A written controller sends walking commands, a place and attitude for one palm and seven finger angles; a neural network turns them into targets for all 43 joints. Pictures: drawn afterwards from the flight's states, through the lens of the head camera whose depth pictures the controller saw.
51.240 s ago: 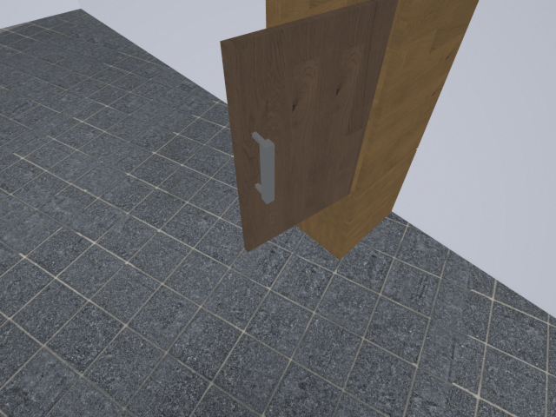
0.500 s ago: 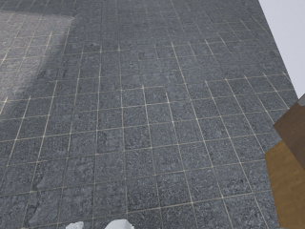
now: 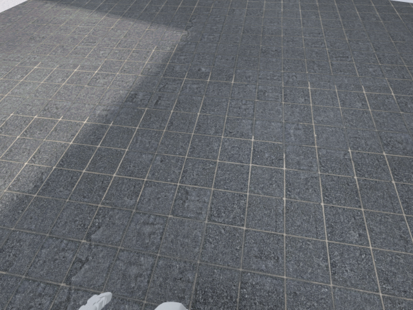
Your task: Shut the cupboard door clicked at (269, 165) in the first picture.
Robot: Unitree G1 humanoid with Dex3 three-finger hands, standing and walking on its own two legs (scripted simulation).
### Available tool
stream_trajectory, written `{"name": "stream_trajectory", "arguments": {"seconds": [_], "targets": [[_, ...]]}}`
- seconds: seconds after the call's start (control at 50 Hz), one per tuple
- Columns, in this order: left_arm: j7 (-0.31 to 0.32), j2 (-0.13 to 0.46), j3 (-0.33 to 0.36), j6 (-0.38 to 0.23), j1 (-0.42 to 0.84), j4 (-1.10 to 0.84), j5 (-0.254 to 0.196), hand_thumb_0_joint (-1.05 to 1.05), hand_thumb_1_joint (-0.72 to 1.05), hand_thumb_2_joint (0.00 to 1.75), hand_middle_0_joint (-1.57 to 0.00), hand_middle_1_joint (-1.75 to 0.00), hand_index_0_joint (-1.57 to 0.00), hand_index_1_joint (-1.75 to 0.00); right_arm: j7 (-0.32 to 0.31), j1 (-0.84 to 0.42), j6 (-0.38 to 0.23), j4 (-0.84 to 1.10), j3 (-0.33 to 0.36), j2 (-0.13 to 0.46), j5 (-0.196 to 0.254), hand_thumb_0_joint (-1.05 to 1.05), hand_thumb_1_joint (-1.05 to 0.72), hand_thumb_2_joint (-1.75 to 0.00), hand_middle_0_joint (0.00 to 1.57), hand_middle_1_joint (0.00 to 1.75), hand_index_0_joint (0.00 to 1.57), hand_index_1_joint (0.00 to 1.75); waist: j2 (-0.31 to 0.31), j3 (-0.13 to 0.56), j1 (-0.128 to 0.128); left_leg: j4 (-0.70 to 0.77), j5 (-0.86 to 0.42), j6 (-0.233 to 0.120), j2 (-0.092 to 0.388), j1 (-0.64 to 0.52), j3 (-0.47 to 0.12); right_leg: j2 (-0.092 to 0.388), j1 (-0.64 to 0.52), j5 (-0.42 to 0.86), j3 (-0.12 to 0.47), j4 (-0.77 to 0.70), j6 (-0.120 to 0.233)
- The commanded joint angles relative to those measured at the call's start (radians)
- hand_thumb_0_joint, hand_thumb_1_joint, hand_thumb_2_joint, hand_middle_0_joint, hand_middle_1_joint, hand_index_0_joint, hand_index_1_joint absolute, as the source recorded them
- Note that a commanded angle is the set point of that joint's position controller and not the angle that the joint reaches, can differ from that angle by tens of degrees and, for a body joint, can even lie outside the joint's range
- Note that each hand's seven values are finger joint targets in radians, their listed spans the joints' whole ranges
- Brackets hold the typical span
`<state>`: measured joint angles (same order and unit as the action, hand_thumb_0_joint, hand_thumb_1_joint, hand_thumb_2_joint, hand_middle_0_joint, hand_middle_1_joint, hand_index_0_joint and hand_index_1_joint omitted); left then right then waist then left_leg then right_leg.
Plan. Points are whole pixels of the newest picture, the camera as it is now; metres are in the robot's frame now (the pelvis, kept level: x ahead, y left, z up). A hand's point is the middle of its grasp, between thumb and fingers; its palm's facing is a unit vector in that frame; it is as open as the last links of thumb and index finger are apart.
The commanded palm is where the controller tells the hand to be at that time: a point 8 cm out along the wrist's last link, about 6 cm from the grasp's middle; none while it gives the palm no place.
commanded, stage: walk to a spot facing it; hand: left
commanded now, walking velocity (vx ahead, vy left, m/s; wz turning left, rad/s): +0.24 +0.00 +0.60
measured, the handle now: out of the picture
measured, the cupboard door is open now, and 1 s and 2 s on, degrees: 21 21 21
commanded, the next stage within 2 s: turn to face it in 0.24 s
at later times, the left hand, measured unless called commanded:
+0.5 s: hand out of the picture +0.10 +0.25 -0.18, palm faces +0.29 -0.93 -0.24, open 7.4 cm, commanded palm none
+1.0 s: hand (114, 236) +0.31 +0.27 -0.17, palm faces +0.00 -0.98 -0.20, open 7.4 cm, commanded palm none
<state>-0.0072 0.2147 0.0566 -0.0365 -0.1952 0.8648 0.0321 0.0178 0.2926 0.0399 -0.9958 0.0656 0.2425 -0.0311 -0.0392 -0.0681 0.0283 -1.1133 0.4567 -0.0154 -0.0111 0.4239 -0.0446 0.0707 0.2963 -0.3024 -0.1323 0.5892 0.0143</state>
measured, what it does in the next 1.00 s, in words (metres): walks ahead: left foot, then right foot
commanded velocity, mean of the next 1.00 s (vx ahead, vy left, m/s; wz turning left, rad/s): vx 0.05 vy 0.00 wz -0.23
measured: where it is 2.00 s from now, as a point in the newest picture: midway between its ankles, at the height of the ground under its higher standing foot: (197, 289)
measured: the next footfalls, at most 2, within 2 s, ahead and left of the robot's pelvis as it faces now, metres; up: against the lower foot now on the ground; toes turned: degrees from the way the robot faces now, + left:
left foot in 0.34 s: +0.21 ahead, +0.16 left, +0.00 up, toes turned +20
right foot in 0.70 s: +0.30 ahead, -0.06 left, +0.00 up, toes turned +3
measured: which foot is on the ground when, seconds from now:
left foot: up 0.00-0.32, down 0.34-0.72, up 0.74-1.00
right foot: down 0.00-0.32, up 0.34-0.68, down 0.70-1.00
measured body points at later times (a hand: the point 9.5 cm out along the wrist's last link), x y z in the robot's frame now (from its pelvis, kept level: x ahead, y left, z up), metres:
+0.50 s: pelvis +0.15 +0.05 +0.00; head +0.21 +0.09 +0.44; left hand +0.09 +0.30 -0.16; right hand +0.36 -0.14 -0.13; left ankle +0.18 +0.14 -0.73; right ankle +0.16 -0.10 -0.66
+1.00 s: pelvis +0.25 +0.07 +0.00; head +0.30 +0.09 +0.45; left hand +0.31 +0.32 -0.16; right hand +0.34 -0.19 -0.13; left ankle +0.25 +0.20 -0.72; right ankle +0.26 -0.06 -0.73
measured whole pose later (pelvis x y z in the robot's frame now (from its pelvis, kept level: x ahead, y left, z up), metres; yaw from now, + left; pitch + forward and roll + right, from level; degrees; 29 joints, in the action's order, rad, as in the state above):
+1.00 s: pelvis +0.25 +0.07 +0.00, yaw -3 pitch +2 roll +0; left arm 0.00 0.21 0.08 0.05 -0.22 0.92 0.03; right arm -0.03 0.14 0.03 -0.90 0.04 0.23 -0.01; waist 0.04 -0.08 -0.02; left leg -0.64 0.36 0.05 0.03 0.33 0.02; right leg -0.04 0.31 -0.25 0.10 0.53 -0.01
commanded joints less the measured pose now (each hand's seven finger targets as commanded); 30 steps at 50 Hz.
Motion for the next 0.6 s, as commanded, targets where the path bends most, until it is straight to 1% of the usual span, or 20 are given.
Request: {"name": "stream_trajectory", "arguments": {"seconds": [0.0, 0.02, 0.06, 0.1, 0.18, 0.22, 0.24, 0.26, 0.28, 0.3, 0.32, 0.34, 0.36, 0.38, 0.4, 0.42, 0.46, 0.5, 0.54, 0.58], "targets": [[0.025, 0.115, 0.035, -0.032, -0.096, -0.004, -0.003, 0.00, 0.90, 0.90, -0.20, -0.30, -0.20, -0.30, 0.025, -0.099, -0.034, 0.121, 0.014, 0.030, 0.004, 0.00, -0.90, -0.90, 0.20, 0.30, 0.20, 0.30, 0.179, 0.010, -0.025, -0.104, -0.154, 0.023, 0.094, 0.244, 0.022, 0.281, -0.161, 0.097, 0.150, -0.371, 0.070], [0.026, 0.112, 0.034, -0.035, -0.115, 0.010, -0.003, 0.00, 0.90, 0.90, -0.20, -0.30, -0.20, -0.30, 0.027, -0.109, -0.029, 0.125, 0.013, 0.023, 0.006, 0.00, -0.90, -0.90, 0.20, 0.30, 0.20, 0.30, 0.200, 0.007, -0.026, -0.069, -0.159, 0.029, 0.094, 0.252, 0.039, 0.277, -0.189, 0.217, 0.097, -0.360, 0.072], [0.028, 0.118, 0.035, -0.039, -0.161, 0.036, -0.001, 0.00, 0.90, 0.90, -0.20, -0.30, -0.20, -0.30, 0.035, -0.144, -0.026, 0.137, 0.007, 0.004, 0.006, 0.00, -0.90, -0.90, 0.20, 0.30, 0.20, 0.30, 0.186, 0.023, -0.037, 0.031, -0.163, 0.030, 0.089, 0.259, 0.076, 0.267, -0.263, 0.371, 0.022, -0.334, 0.066], [0.029, 0.118, 0.033, -0.039, -0.188, 0.053, -0.003, 0.00, 0.90, 0.90, -0.20, -0.30, -0.20, -0.30, 0.041, -0.192, -0.024, 0.155, -0.001, -0.008, 0.006, 0.00, -0.90, -0.90, 0.20, 0.30, 0.20, 0.30, 0.186, 0.009, -0.047, 0.116, -0.192, 0.026, 0.083, 0.255, 0.108, 0.265, -0.289, 0.459, -0.036, -0.323, 0.057], [0.031, 0.135, 0.035, -0.036, -0.224, 0.073, -0.003, 0.00, 0.90, 0.90, -0.20, -0.30, -0.20, -0.30, 0.048, -0.288, -0.029, 0.192, -0.013, -0.003, 0.006, 0.00, -0.90, -0.90, 0.20, 0.30, 0.20, 0.30, 0.186, -0.003, -0.066, 0.324, -0.185, 0.005, 0.073, 0.202, 0.154, 0.292, -0.345, 0.605, -0.080, -0.269, 0.053], [0.031, 0.164, 0.043, -0.032, -0.202, 0.067, -0.002, 0.00, 0.90, 0.90, -0.20, -0.30, -0.20, -0.30, 0.045, -0.259, -0.035, 0.196, -0.009, 0.015, 0.006, 0.00, -0.90, -0.90, 0.20, 0.30, 0.20, 0.30, 0.190, 0.027, -0.042, 0.398, -0.158, -0.019, 0.043, 0.099, 0.182, 0.315, -0.343, 0.710, -0.100, -0.196, 0.052], [0.031, 0.178, 0.051, -0.031, -0.185, 0.063, -0.001, 0.00, 0.90, 0.90, -0.20, -0.30, -0.20, -0.30, 0.040, -0.207, -0.041, 0.188, -0.002, 0.034, 0.005, 0.00, -0.90, -0.90, 0.20, 0.30, 0.20, 0.30, 0.190, 0.063, -0.014, 0.446, -0.141, -0.035, 0.019, -0.006, 0.195, 0.320, -0.326, 0.774, -0.114, -0.103, 0.045], [0.029, 0.196, 0.056, -0.027, -0.172, 0.056, -0.008, 0.00, 0.90, 0.90, -0.20, -0.30, -0.20, -0.30, 0.035, -0.120, -0.043, 0.165, 0.007, 0.064, 0.001, 0.00, -0.90, -0.90, 0.20, 0.30, 0.20, 0.30, 0.164, 0.114, 0.034, 0.517, -0.205, -0.044, -0.021, -0.171, 0.216, 0.291, -0.264, 0.754, -0.163, 0.031, 0.020], [0.023, 0.191, 0.055, -0.024, -0.166, 0.044, -0.013, 0.00, 0.90, 0.90, -0.20, -0.30, -0.20, -0.30, 0.025, 0.008, -0.048, 0.137, 0.025, 0.125, -0.003, 0.00, -0.90, -0.90, 0.20, 0.30, 0.20, 0.30, 0.074, 0.199, 0.103, 0.603, -0.295, -0.063, 0.005, -0.425, 0.168, 0.261, -0.118, 0.594, -0.169, 0.266, -0.012], [0.005, 0.132, 0.048, -0.014, -0.176, 0.003, -0.027, 0.00, 0.90, 0.90, -0.20, -0.30, -0.20, -0.30, 0.013, 0.106, -0.053, 0.122, 0.061, 0.279, -0.013, 0.00, -0.90, -0.90, 0.20, 0.30, 0.20, 0.30, -0.241, 0.285, 0.132, 0.626, -0.564, -0.199, 0.330, -0.664, -0.300, 0.081, 0.241, -0.182, -0.143, 0.606, -0.080], [0.011, 0.125, 0.032, -0.007, -0.107, -0.051, -0.020, 0.00, 0.90, 0.90, -0.20, -0.30, -0.20, -0.30, -0.002, 0.162, -0.049, 0.109, 0.060, 0.326, 0.010, 0.00, -0.90, -0.90, 0.20, 0.30, 0.20, 0.30, -0.170, 0.331, 0.144, 0.703, -0.714, -0.275, 0.462, -0.671, -0.453, 0.042, 0.353, -0.346, 0.028, 0.731, -0.066], [0.025, 0.116, 0.028, -0.004, -0.072, -0.064, -0.020, 0.00, 0.90, 0.90, -0.20, -0.30, -0.20, -0.30, -0.017, 0.110, -0.054, 0.129, 0.044, 0.289, 0.011, 0.00, -0.90, -0.90, 0.20, 0.30, 0.20, 0.30, -0.017, 0.279, 0.105, 0.709, -0.671, -0.260, 0.467, -0.543, -0.370, 0.054, 0.351, -0.286, 0.084, 0.768, -0.056], [0.030, 0.072, 0.021, 0.004, -0.101, -0.024, -0.017, 0.00, 0.90, 0.90, -0.20, -0.30, -0.20, -0.30, -0.031, 0.017, -0.062, 0.150, 0.027, 0.244, 0.010, 0.00, -0.90, -0.90, 0.20, 0.30, 0.20, 0.30, -0.099, 0.234, 0.066, 0.733, -0.590, -0.235, 0.427, -0.438, -0.290, 0.077, 0.341, -0.240, 0.110, 0.752, -0.057], [0.027, 0.070, 0.017, 0.016, -0.125, 0.009, -0.011, 0.00, 0.90, 0.90, -0.20, -0.30, -0.20, -0.30, -0.037, -0.067, -0.065, 0.166, 0.007, 0.175, 0.009, 0.00, -0.90, -0.90, 0.20, 0.30, 0.20, 0.30, -0.134, 0.167, 0.033, 0.766, -0.519, -0.199, 0.377, -0.327, -0.202, 0.094, 0.298, -0.192, 0.129, 0.699, -0.056], [0.023, 0.057, 0.012, 0.028, -0.151, 0.038, -0.008, 0.00, 0.90, 0.90, -0.20, -0.30, -0.20, -0.30, -0.042, -0.109, -0.069, 0.166, -0.010, 0.128, 0.008, 0.00, -0.90, -0.90, 0.20, 0.30, 0.20, 0.30, -0.109, 0.130, 0.002, 0.781, -0.528, -0.175, 0.333, -0.260, -0.136, 0.091, 0.248, -0.145, 0.135, 0.634, -0.057], [0.022, 0.038, 0.007, 0.038, -0.180, 0.064, -0.009, 0.00, 0.90, 0.90, -0.20, -0.30, -0.20, -0.30, -0.046, -0.129, -0.073, 0.158, -0.022, 0.102, 0.009, 0.00, -0.90, -0.90, 0.20, 0.30, 0.20, 0.30, -0.095, 0.123, -0.023, 0.788, -0.564, -0.160, 0.307, -0.230, -0.082, 0.080, 0.200, -0.109, 0.134, 0.574, -0.057], [0.022, 0.019, -0.003, 0.049, -0.213, 0.096, -0.012, 0.00, 0.90, 0.90, -0.20, -0.30, -0.20, -0.30, -0.049, -0.143, -0.072, 0.130, -0.030, 0.085, 0.009, 0.00, -0.90, -0.90, 0.20, 0.30, 0.20, 0.30, -0.063, 0.151, -0.048, 0.794, -0.559, -0.159, 0.299, -0.200, -0.019, 0.057, 0.106, -0.099, 0.127, 0.426, -0.053], [0.019, 0.005, -0.007, 0.061, -0.204, 0.105, -0.009, 0.00, 0.90, 0.90, -0.20, -0.30, -0.20, -0.30, -0.046, -0.161, -0.061, 0.116, -0.028, 0.084, 0.007, 0.00, -0.90, -0.90, 0.20, 0.30, 0.20, 0.30, -0.057, 0.104, -0.056, 0.816, -0.436, -0.145, 0.290, -0.144, 0.032, 0.028, 0.050, -0.060, 0.101, 0.305, -0.051], [0.012, 0.020, -0.001, 0.064, -0.179, 0.092, -0.006, 0.00, 0.90, 0.90, -0.20, -0.30, -0.20, -0.30, -0.045, -0.172, -0.047, 0.101, -0.020, 0.094, 0.008, 0.00, -0.90, -0.90, 0.20, 0.30, 0.20, 0.30, -0.073, 0.045, -0.058, 0.809, -0.344, -0.138, 0.298, -0.119, 0.050, -0.002, 0.038, -0.023, 0.075, 0.229, -0.054], [0.006, 0.022, 0.011, 0.068, -0.152, 0.075, -0.005, 0.00, 0.90, 0.90, -0.20, -0.30, -0.20, -0.30, -0.046, -0.179, -0.033, 0.098, -0.008, 0.103, 0.007, 0.00, -0.90, -0.90, 0.20, 0.30, 0.20, 0.30, -0.081, 0.018, -0.058, 0.778, -0.296, -0.131, 0.311, -0.112, 0.068, -0.022, 0.025, 0.008, 0.057, 0.180, -0.054]]}}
